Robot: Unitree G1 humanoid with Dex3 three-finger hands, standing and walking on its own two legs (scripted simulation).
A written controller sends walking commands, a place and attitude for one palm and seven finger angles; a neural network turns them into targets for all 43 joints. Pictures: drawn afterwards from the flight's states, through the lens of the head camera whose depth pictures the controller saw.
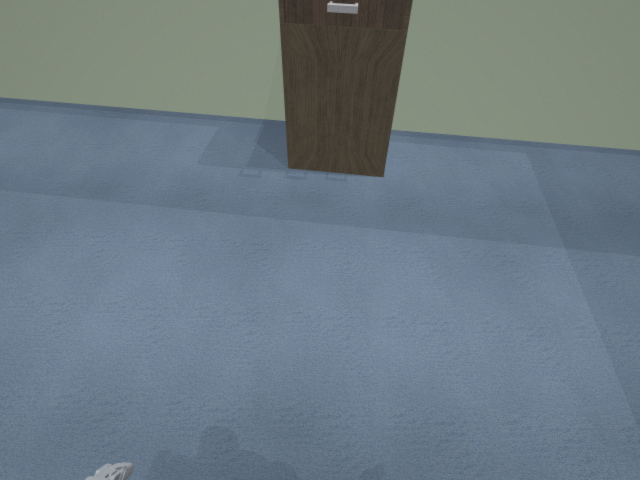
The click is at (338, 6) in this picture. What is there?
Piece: drawer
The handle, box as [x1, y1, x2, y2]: [327, 1, 357, 13]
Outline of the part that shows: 327,4 327,11 357,13 357,3 341,4 333,3 332,1 330,1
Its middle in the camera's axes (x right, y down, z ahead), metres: +0.08 -0.87 +1.44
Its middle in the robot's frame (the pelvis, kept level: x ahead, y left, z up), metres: +1.66 +0.00 +0.02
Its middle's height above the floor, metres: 0.79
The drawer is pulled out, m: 0.00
